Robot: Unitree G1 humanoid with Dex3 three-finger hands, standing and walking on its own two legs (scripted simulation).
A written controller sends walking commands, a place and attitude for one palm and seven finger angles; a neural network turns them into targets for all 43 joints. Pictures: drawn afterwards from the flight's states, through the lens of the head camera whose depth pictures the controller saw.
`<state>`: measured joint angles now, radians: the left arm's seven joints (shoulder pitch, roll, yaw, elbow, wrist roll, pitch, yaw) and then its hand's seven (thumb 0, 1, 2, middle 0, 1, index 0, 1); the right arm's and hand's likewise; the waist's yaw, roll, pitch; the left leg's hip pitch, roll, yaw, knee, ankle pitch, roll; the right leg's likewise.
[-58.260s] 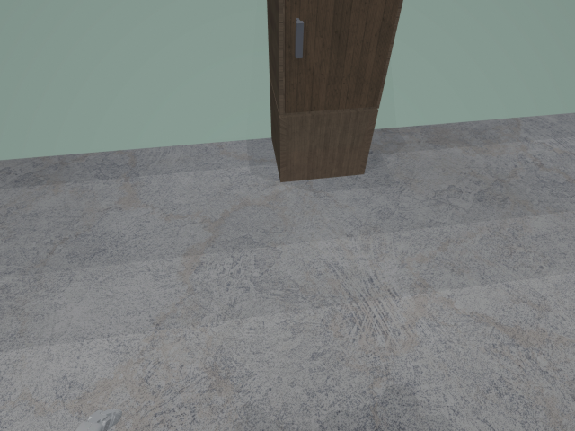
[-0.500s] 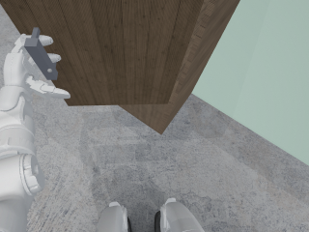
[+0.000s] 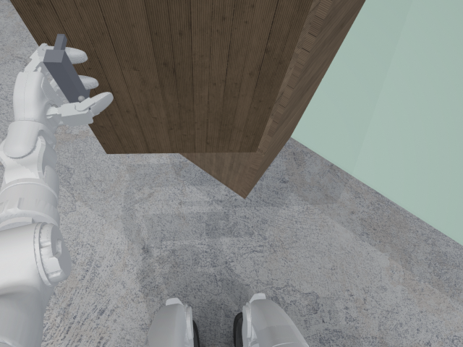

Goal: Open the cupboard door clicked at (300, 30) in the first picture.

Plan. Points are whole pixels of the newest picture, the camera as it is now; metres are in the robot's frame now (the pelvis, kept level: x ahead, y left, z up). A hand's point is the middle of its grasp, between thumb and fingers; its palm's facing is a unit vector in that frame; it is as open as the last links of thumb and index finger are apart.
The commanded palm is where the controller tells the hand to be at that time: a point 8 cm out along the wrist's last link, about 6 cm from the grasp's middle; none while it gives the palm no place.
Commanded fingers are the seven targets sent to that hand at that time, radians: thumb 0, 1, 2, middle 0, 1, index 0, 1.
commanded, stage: close the thumb around the handle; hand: left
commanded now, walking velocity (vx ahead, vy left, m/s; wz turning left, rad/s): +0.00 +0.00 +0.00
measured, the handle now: (73, 75) +0.56 +0.24 +0.06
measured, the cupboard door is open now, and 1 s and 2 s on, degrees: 39 59 79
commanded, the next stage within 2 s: pull the door open along its arc in 0.28 s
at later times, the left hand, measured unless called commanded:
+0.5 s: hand (82, 97) +0.51 +0.21 +0.06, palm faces +0.01 -1.00 -0.01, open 5.8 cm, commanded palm +0.48 +0.25 +0.06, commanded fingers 0.00 0.90 0.90 -0.40 -1.35 -0.40 -1.35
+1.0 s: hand (98, 169) +0.38 +0.17 +0.06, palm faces +0.14 -0.99 +0.08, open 6.3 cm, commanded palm +0.32 +0.24 +0.06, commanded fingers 0.00 0.90 0.90 -0.40 -1.35 -0.40 -1.35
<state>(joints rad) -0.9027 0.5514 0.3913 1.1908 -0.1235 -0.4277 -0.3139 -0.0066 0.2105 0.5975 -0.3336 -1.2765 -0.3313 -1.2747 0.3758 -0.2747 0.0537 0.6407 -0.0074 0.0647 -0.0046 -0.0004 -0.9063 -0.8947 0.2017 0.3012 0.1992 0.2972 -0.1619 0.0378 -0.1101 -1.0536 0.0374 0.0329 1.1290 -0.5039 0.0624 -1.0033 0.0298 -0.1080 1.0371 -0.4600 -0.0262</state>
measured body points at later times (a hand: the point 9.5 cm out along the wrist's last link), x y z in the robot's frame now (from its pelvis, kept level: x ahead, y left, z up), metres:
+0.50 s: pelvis +0.00 -0.01 +0.00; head +0.15 +0.02 +0.43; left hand +0.50 +0.27 +0.06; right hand +0.00 -0.27 -0.10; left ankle +0.01 +0.08 -0.65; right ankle +0.01 -0.11 -0.65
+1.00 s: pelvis +0.03 +0.00 +0.02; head +0.11 +0.00 +0.46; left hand +0.37 +0.23 +0.06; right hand +0.15 -0.25 -0.08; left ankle +0.01 +0.08 -0.65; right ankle +0.01 -0.11 -0.65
